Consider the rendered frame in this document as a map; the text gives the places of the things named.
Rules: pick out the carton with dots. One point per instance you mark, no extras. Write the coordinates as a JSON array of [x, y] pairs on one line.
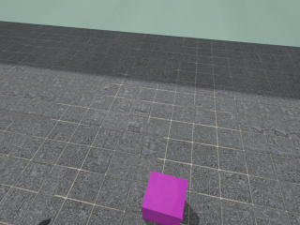
[[164, 199]]

